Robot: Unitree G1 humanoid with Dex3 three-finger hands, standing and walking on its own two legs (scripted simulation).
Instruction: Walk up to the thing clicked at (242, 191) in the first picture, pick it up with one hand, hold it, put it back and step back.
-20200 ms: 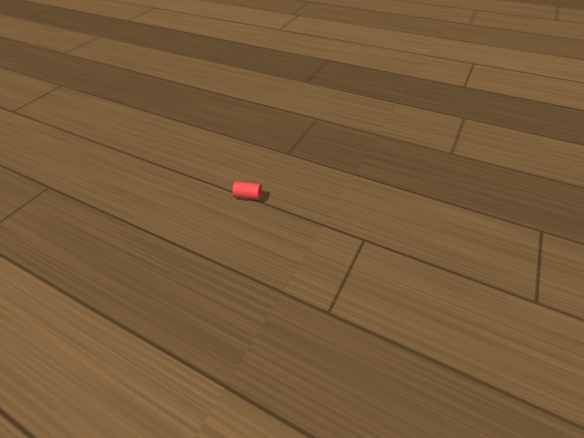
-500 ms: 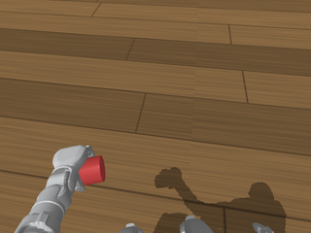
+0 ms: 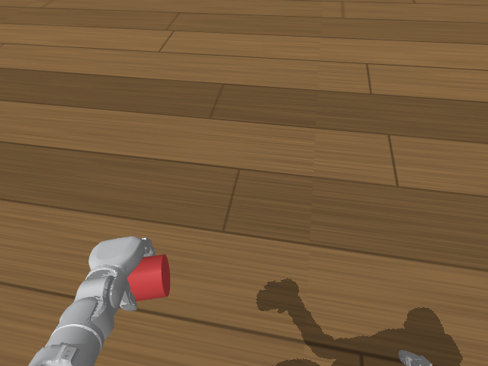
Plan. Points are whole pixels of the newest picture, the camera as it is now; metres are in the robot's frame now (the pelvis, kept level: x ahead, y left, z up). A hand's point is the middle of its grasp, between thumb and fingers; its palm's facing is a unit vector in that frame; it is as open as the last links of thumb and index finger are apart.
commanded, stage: hold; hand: left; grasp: from above
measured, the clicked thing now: (132, 279) +0.32 +0.23 -0.09
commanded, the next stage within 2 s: crouch in 1.72 s
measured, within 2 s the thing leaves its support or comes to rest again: neither
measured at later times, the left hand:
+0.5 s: hand (121, 279) +0.30 +0.22 -0.03, palm faces -0.45 -0.04 -0.89, open 10.5 cm
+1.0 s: hand (126, 288) +0.28 +0.21 -0.01, palm faces -0.43 -0.05 -0.90, open 10.5 cm
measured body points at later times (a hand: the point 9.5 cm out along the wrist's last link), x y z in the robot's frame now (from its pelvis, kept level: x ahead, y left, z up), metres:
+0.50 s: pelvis +0.00 +0.00 +0.01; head +0.01 -0.02 +0.46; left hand +0.32 +0.22 +0.02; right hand +0.11 -0.27 -0.11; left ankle +0.00 +0.10 -0.71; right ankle +0.01 -0.13 -0.71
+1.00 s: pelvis -0.02 -0.01 +0.02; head -0.01 -0.04 +0.47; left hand +0.30 +0.21 +0.04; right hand +0.12 -0.27 -0.10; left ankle +0.00 +0.10 -0.71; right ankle +0.01 -0.13 -0.72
